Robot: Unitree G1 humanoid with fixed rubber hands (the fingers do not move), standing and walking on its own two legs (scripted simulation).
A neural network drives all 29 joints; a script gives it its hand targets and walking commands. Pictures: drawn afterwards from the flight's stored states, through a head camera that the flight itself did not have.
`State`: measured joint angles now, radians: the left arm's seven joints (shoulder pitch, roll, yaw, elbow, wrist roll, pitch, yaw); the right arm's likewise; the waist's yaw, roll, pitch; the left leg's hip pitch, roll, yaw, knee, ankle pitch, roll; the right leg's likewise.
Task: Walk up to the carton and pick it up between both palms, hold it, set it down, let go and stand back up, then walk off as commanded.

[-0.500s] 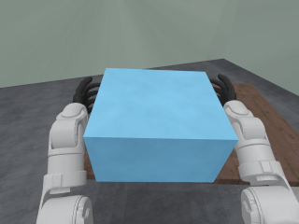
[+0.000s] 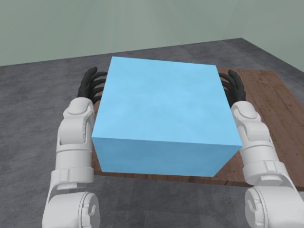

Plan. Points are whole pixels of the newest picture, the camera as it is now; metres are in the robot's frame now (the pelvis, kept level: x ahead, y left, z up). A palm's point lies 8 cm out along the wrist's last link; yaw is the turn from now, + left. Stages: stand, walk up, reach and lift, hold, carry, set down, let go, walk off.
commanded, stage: set down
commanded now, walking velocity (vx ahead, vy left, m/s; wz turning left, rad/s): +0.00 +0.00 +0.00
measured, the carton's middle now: (161, 115) +0.37 +0.00 +0.15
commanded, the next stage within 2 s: none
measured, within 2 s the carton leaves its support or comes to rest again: neither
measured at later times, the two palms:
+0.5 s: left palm (84, 99) +0.38 +0.19 +0.19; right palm (229, 97) +0.42 -0.18 +0.18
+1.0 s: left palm (90, 91) +0.41 +0.18 +0.20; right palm (232, 86) +0.44 -0.19 +0.20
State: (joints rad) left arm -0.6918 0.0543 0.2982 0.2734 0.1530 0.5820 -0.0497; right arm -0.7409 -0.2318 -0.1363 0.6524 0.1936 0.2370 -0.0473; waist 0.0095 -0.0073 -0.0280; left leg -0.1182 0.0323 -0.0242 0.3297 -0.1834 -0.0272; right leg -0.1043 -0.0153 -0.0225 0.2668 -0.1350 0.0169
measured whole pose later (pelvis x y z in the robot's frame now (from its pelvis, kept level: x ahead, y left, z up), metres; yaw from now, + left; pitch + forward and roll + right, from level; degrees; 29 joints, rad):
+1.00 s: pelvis +0.03 -0.01 +0.00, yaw +1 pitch +4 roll +0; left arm -0.69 0.03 0.26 0.45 0.12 0.38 0.05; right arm -0.78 -0.28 -0.14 0.84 0.17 0.06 0.03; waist 0.05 -0.01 -0.18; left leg -0.19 0.03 -0.03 0.33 -0.20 -0.04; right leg -0.17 -0.01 -0.04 0.27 -0.17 0.01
